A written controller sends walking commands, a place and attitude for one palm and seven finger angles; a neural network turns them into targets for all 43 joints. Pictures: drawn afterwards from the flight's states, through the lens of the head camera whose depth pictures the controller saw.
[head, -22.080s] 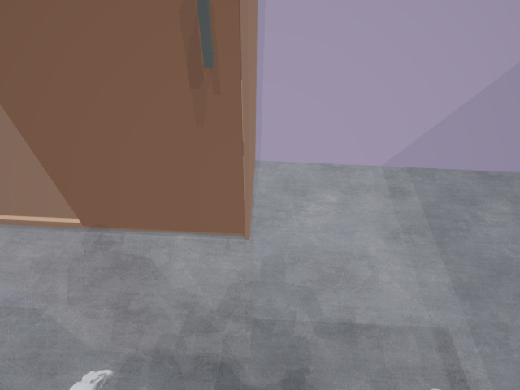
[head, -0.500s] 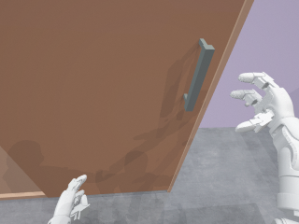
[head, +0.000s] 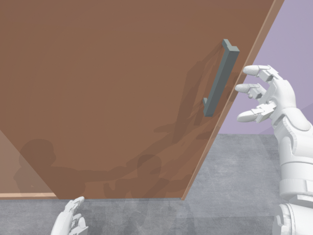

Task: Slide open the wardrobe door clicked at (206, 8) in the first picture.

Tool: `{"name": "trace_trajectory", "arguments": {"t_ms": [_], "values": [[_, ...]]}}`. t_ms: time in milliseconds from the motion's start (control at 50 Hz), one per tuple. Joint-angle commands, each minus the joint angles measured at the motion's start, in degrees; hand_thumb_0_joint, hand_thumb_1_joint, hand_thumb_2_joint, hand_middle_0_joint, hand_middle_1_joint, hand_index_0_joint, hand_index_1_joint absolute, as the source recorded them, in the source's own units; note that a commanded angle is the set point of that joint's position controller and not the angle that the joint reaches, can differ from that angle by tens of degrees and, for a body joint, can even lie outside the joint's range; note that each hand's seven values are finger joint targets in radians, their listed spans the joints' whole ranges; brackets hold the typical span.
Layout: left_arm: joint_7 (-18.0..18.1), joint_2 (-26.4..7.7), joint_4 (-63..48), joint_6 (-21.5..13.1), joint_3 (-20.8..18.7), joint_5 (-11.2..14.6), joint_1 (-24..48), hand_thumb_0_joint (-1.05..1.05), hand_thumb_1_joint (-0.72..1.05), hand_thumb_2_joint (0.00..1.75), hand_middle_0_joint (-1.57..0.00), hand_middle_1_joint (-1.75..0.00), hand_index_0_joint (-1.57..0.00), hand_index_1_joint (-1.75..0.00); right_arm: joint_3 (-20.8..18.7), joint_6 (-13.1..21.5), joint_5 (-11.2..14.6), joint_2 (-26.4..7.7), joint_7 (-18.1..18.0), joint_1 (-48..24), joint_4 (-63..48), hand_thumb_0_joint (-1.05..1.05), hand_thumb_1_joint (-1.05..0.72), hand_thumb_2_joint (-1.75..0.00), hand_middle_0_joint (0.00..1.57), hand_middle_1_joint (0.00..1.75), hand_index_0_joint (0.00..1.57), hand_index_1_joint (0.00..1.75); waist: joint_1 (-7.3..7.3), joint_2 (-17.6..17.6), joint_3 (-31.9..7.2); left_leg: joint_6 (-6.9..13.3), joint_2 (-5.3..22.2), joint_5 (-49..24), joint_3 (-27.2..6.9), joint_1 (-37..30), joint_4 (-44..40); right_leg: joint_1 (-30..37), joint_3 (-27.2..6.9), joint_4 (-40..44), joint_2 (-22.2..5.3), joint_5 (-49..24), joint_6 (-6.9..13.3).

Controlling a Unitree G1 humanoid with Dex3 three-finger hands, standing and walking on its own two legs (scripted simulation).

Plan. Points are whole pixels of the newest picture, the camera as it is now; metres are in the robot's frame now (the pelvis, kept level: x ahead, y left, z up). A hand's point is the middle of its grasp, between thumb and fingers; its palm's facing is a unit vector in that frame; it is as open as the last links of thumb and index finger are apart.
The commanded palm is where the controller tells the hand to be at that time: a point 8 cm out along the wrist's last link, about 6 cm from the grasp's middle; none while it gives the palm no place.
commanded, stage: move the hooked fingers beside the handle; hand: right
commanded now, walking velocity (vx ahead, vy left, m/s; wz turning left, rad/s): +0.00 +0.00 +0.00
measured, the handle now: (216, 81) +0.46 -0.10 +0.19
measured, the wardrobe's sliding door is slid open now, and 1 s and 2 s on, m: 0.00 0.00 0.00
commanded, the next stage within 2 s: none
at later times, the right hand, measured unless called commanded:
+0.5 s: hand (252, 101) +0.40 -0.18 +0.19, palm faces -0.07 +1.00 -0.02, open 14.0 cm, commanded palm +0.37 -0.23 +0.20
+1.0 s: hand (252, 93) +0.40 -0.17 +0.21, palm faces -0.07 +1.00 -0.04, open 14.0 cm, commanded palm +0.38 -0.23 +0.20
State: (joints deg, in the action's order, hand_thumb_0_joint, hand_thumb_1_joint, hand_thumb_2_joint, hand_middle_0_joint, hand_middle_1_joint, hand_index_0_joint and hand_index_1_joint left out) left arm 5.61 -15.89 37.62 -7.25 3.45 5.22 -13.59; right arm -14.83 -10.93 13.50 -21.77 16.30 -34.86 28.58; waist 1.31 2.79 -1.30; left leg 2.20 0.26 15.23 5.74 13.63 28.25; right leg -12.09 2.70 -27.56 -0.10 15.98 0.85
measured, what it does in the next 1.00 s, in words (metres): stands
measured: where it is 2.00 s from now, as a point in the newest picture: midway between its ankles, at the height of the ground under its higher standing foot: outside the picture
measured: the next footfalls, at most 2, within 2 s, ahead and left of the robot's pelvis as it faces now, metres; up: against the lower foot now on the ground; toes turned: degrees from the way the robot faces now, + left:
none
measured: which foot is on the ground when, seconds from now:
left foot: down 0.00-1.00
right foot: down 0.00-1.00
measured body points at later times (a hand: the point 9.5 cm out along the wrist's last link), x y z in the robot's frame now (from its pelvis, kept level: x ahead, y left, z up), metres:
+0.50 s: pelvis +0.00 -0.01 +0.00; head +0.00 +0.01 +0.45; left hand +0.14 +0.24 -0.10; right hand +0.39 -0.24 +0.19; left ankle +0.00 +0.09 -0.74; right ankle -0.02 -0.11 -0.74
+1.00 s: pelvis +0.00 -0.01 +0.00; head -0.01 +0.01 +0.45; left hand +0.14 +0.23 -0.10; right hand +0.40 -0.23 +0.21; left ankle +0.00 +0.09 -0.74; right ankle -0.02 -0.11 -0.74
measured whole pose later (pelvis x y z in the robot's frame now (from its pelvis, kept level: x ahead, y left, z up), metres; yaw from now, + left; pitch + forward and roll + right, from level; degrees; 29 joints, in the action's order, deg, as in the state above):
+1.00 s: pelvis +0.00 -0.01 +0.00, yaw +0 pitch +0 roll +0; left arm 5.2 -15.1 37.3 -6.1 3.4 4.7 -14.6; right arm -13.6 -7.8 12.7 -19.5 13.6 -34.0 25.6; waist 0.9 2.5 -1.2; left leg 1.5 0.6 14.5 5.2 12.1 27.0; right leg -10.6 3.2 -26.6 0.4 15.7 1.5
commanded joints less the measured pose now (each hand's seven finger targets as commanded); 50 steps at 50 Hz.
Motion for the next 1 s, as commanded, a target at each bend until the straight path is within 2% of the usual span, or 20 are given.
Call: {"name": "trace_trajectory", "arguments": {"t_ms": [0, 60, 120, 240, 300, 320, 400, 440, 520, 560, 580, 600, 680, 760, 840, 860, 880, 920, 940, 980], "values": [[0.1, -7.3, -7.7, -2.4, -2.7, -0.3, 3.4, 0.0, 0.9, 0.9, -0.2, -0.3, -0.2, -0.3, -4.6, 4.8, 0.0, -14.9, -1.2, -26.5, -7.7, 0.0, 0.5, -0.3, 0.3, 1.2, 0.3, 1.2, -0.21, -3.5, -15.6, -0.7, 2.2, -17.9, -4.7, -5.4, -3.2, 4.4, -3.3, 2.3, -0.6, -13.9, 2.0], [-0.1, -6.9, -8.3, -2.5, -2.8, -0.3, 3.0, 0.0, 0.9, 0.9, -0.2, -0.3, -0.2, -0.3, -3.5, 6.0, -0.1, -13.4, -0.9, -28.9, -8.7, 0.0, 0.5, -0.3, 0.3, 1.2, 0.3, 1.2, 0.01, -2.0, -17.6, -0.5, 2.1, -20.2, -4.5, -6.0, -2.6, 5.4, -3.3, 2.0, -0.4, -15.7, 2.0], [-0.3, -7.2, -8.4, -2.4, -3.0, -0.4, 2.5, 0.0, 0.9, 0.9, -0.2, -0.3, -0.2, -0.3, -5.6, 7.2, 0.1, -15.3, -0.6, -26.9, -9.2, 0.0, 0.5, -0.3, 0.3, 1.2, 0.3, 1.2, -0.68, -2.4, -19.0, -0.4, 1.9, -21.1, -4.6, -7.2, -2.5, 6.0, -3.4, 2.2, -0.6, -16.7, 2.0], [-0.7, -7.1, -9.1, -2.3, -3.1, -0.3, 2.6, 0.0, 0.9, 0.9, -0.2, -0.3, -0.2, -0.3, -5.9, 7.1, 0.3, -14.6, -0.3, -22.8, -11.1, 0.0, 0.5, -0.3, 0.3, 1.2, 0.3, 1.2, -1.4, -1.9, -17.9, -0.3, 1.9, -22.3, -4.2, -7.5, -2.2, 5.8, -3.2, 2.7, -0.7, -18.1, 1.9], [-0.8, -7.0, -9.4, -2.1, -3.3, -0.2, 3.2, 0.0, 0.9, 0.9, -0.2, -0.3, -0.2, -0.3, -2.7, 6.2, 0.7, -10.7, 0.0, -21.3, -12.6, 0.0, 0.5, -0.3, 0.3, 1.2, 0.3, 1.2, -0.95, -2.5, -16.3, -0.4, 1.8, -21.9, -4.0, -5.9, -2.7, 6.7, -2.9, 2.5, -1.0, -18.4, 1.9], [-0.8, -7.2, -9.1, -2.2, -3.3, -0.2, 3.1, 0.0, 0.9, 0.9, -0.2, -0.3, -0.2, -0.3, -4.7, 6.0, 0.8, -12.8, -0.3, -22.2, -13.0, 0.0, 0.5, -0.3, 0.3, 1.2, 0.3, 1.2, -0.91, -2.8, -16.0, -0.4, 1.6, -21.0, -4.0, -5.6, -2.9, 6.5, -3.1, 2.7, -1.0, -17.3, 1.8], [-0.5, -7.2, -9.1, -2.0, -3.2, -0.1, 3.6, 0.0, 0.9, 0.9, -0.2, -0.3, -0.2, -0.3, -3.7, 5.1, 0.7, -12.2, -0.8, -22.8, -13.8, 0.0, 0.5, -0.3, 0.3, 1.2, 0.3, 1.2, -0.55, -3.3, -14.3, -0.4, 1.6, -17.7, -4.0, -4.3, -3.5, 6.2, -3.3, 3.1, -1.0, -14.8, 1.9], [-0.2, -6.8, -8.9, -2.2, -2.9, 0.0, 4.0, 0.0, 0.9, 0.9, -0.2, -0.3, -0.2, -0.3, -1.8, 5.4, 0.4, -10.9, -1.3, -27.7, -15.5, 0.0, 0.5, -0.3, 0.3, 1.2, 0.3, 1.2, 0.48, -0.6, -14.1, -0.3, 1.5, -16.0, -4.1, -2.8, -3.8, 7.4, -3.6, 3.2, -0.9, -13.8, 1.8], [-0.2, -6.4, -9.4, -2.6, -2.7, -0.4, 4.6, 0.0, 0.9, 0.9, -0.2, -0.3, -0.2, -0.3, -2.5, 6.6, 0.3, -11.2, -2.1, -28.0, -19.2, 0.0, 0.5, -0.3, 0.3, 1.2, 0.3, 1.2, -0.29, 1.2, -19.7, 0.0, 1.5, -18.9, -4.1, -5.1, -2.8, 10.7, -4.3, 2.6, -0.8, -18.2, 1.5], [-0.2, -6.2, -8.7, -2.6, -2.5, -0.4, 4.9, 0.0, 0.9, 0.9, -0.2, -0.3, -0.2, -0.3, -2.6, 6.4, 0.6, -10.7, -2.1, -27.2, -16.9, 0.0, 0.5, -0.3, 0.3, 1.2, 0.3, 1.2, -0.28, -0.8, -18.0, 0.0, 1.4, -18.6, -3.8, -4.8, -3.0, 9.9, -4.4, 2.8, -0.9, -17.4, 1.3], [-0.3, -6.1, -8.8, -2.6, -2.3, -0.3, 5.2, 0.0, 0.9, 0.9, -0.2, -0.3, -0.2, -0.3, -1.2, 5.9, 0.9, -8.7, -2.0, -26.8, -15.7, 0.0, 0.5, -0.3, 0.3, 1.2, 0.3, 1.2, -0.14, -1.4, -16.9, -0.1, 1.4, -18.0, -3.7, -4.3, -3.1, 9.2, -4.3, 3.0, -0.8, -16.4, 1.4], [-0.2, -6.6, -8.2, -2.2, -2.6, -0.3, 4.7, 0.0, 0.9, 0.9, -0.2, -0.3, -0.2, -0.3, -2.3, 5.2, 0.7, -9.9, -2.1, -24.0, -12.6, 0.0, 0.5, -0.3, 0.3, 1.2, 0.3, 1.2, -0.47, -3.7, -15.5, -0.1, 1.3, -17.5, -3.6, -4.1, -3.3, 8.2, -4.3, 3.1, -1.2, -16.1, 1.5], [-0.5, -6.6, -8.5, -1.5, -2.5, 0.0, 5.0, 0.0, 0.9, 0.9, -0.2, -0.3, -0.2, -0.3, -0.2, 2.6, 0.3, -7.0, -2.3, -21.9, -8.5, 0.0, 0.5, -0.3, 0.3, 1.2, 0.3, 1.2, -0.51, -2.9, -11.7, -0.1, 1.6, -15.2, -3.4, -2.0, -3.3, 5.2, -4.1, 3.6, -0.8, -13.0, 1.2], [-0.5, -6.6, -9.4, -0.6, -2.6, -0.2, 4.9, 0.0, 0.9, 0.9, -0.2, -0.3, -0.2, -0.3, -2.4, 3.1, -0.2, -10.2, -3.0, -23.7, -10.5, 0.0, 0.5, -0.3, 0.3, 1.2, 0.3, 1.2, -0.7, -4.9, -14.4, -0.2, 1.7, -16.1, -3.8, -3.8, -3.1, 5.2, -3.9, 3.2, -0.8, -13.8, 1.5], [-0.1, -6.1, -10.0, -1.2, -2.5, -0.6, 5.1, 0.0, 0.9, 0.9, -0.2, -0.3, -0.2, -0.3, -3.9, 7.4, -0.4, -13.7, -3.6, -32.0, -18.7, 0.0, 0.5, -0.3, 0.3, 1.2, 0.3, 1.2, -0.21, -1.5, -20.4, -0.1, 1.7, -18.3, -4.3, -6.5, -2.6, 9.1, -4.4, 2.8, -0.8, -16.7, 1.6], [-0.2, -5.8, -10.1, -1.6, -2.3, -0.7, 5.4, 0.0, 0.9, 0.9, -0.2, -0.3, -0.2, -0.3, -2.6, 8.4, -0.4, -12.0, -3.4, -33.1, -21.1, 0.0, 0.5, -0.3, 0.3, 1.2, 0.3, 1.2, -0.14, 1.7, -21.7, 0.1, 1.7, -19.6, -4.4, -6.5, -2.3, 11.0, -4.4, 2.5, -0.6, -18.8, 1.4], [-0.1, -5.7, -10.0, -2.0, -2.3, -0.8, 5.2, 0.0, 0.9, 0.9, -0.2, -0.3, -0.2, -0.3, -3.1, 9.0, -0.3, -12.4, -3.5, -33.0, -21.6, 0.0, 0.5, -0.3, 0.3, 1.2, 0.3, 1.2, -0.21, 1.8, -22.8, 0.2, 1.6, -20.0, -4.2, -6.7, -2.2, 12.1, -4.7, 2.3, -0.7, -19.9, 1.3], [-0.2, -5.9, -9.2, -2.0, -2.3, -0.8, 5.0, 0.0, 0.9, 0.9, -0.2, -0.3, -0.2, -0.3, -3.1, 8.7, -0.1, -12.1, -3.2, -30.7, -19.2, 0.0, 0.5, -0.3, 0.3, 1.2, 0.3, 1.2, -0.3, 1.3, -21.1, 0.1, 1.4, -20.6, -4.1, -6.7, -2.6, 11.7, -4.7, 2.5, -0.9, -20.7, 1.2], [-0.2, -5.9, -8.8, -2.1, -2.3, -0.7, 4.8, 0.0, 0.9, 0.9, -0.2, -0.3, -0.2, -0.3, -1.6, 8.0, 0.1, -9.8, -2.7, -29.0, -17.5, 0.0, 0.5, -0.3, 0.3, 1.2, 0.3, 1.2, -0.07, 0.2, -19.6, 0.0, 1.4, -20.6, -3.8, -6.0, -2.8, 11.1, -4.5, 2.7, -1.0, -20.2, 1.2], [-0.2, -6.5, -7.9, -1.7, -2.3, -0.2, 4.6, 0.0, 0.9, 0.9, -0.2, -0.3, -0.2, -0.3, -1.7, 5.1, 0.6, -8.8, -2.1, -23.5, -9.6, 0.0, 0.5, -0.3, 0.3, 1.2, 0.3, 1.2, -0.33, -2.6, -13.5, -0.1, 1.3, -18.0, -3.5, -4.1, -3.6, 6.9, -4.1, 3.6, -1.0, -15.8, 1.2]]}}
